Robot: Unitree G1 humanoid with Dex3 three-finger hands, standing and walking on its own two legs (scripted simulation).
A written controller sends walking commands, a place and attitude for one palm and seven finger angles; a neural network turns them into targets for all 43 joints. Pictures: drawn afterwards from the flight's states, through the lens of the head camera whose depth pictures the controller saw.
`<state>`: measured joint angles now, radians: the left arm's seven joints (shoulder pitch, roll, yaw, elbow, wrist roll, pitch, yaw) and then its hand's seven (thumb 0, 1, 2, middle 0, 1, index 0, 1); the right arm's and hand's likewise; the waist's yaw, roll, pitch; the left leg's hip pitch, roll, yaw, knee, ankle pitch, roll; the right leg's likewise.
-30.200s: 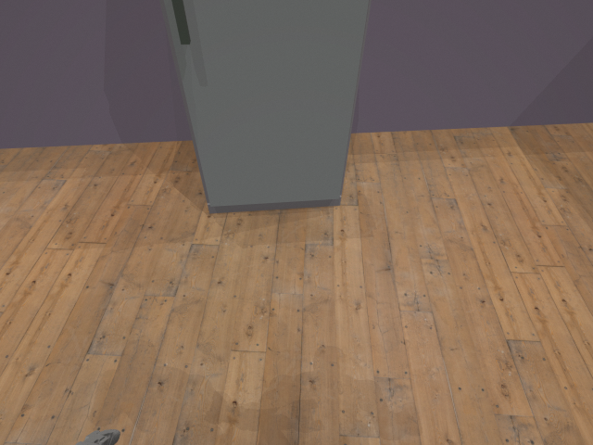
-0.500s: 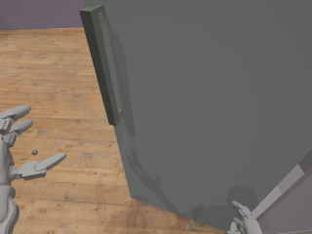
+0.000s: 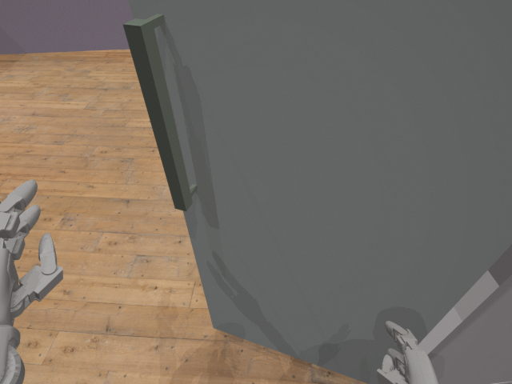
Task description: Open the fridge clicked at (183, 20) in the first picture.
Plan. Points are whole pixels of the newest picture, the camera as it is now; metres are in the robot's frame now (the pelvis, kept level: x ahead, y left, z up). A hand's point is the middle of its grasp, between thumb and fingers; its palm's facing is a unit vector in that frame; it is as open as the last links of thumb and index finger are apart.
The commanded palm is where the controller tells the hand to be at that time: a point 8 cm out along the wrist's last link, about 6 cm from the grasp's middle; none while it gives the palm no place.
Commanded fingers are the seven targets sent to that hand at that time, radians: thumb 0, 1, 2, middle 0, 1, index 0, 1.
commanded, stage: draw the hand back to the body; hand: left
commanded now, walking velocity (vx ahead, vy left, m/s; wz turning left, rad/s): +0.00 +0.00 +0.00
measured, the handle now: (172, 128) +0.43 +0.20 +0.21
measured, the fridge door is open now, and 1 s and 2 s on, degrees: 66 66 66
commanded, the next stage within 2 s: step back with the hand held close in 0.20 s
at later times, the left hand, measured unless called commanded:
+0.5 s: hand (74, 258) +0.20 +0.26 +0.16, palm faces +0.42 -0.81 -0.40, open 7.4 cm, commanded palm +0.14 +0.30 +0.17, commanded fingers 0.00 0.90 0.90 -0.20 -0.30 -0.20 -0.30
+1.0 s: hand (8, 315) +0.13 +0.29 +0.15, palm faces +0.45 -0.79 -0.41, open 7.4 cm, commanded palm +0.07 +0.33 +0.17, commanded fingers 0.00 0.90 0.90 -0.20 -0.30 -0.20 -0.30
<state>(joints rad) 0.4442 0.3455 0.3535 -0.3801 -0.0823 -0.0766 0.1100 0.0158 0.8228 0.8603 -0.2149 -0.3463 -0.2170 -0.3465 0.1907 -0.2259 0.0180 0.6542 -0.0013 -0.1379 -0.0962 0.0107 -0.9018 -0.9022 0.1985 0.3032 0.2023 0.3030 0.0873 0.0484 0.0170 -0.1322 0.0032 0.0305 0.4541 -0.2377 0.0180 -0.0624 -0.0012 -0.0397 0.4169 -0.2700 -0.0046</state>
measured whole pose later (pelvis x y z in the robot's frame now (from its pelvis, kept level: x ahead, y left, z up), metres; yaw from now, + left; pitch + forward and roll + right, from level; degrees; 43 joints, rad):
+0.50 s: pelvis -0.01 +0.00 +0.00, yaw -1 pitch -1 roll -1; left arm 0.44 0.36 0.37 -0.40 -0.06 -0.14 0.11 0.02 0.89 0.90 -0.21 -0.30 -0.21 -0.30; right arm 0.17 -0.23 0.02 0.61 0.00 -0.05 -0.08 0.01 -0.90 -0.90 0.20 0.30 0.20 0.30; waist 0.05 0.04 0.02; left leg -0.23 0.03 0.04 0.49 -0.23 0.02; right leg -0.16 0.02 -0.03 0.42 -0.24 0.00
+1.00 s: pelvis -0.08 +0.03 -0.02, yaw -1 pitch +0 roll -2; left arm 0.50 0.38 0.42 -0.51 -0.03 -0.22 0.14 0.02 0.89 0.89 -0.21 -0.30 -0.22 -0.30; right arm 0.22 -0.20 0.02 0.57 0.00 -0.08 -0.08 0.01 -0.90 -0.90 0.20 0.30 0.20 0.30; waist 0.03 0.00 0.04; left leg -0.42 0.00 0.04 0.62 -0.23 0.06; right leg -0.34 -0.01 -0.03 0.55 -0.20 0.02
